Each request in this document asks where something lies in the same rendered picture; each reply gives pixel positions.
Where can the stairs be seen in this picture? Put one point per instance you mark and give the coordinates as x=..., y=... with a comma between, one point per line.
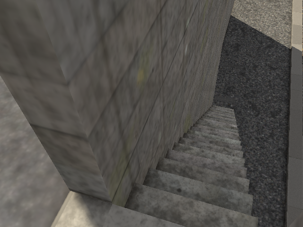
x=202, y=180

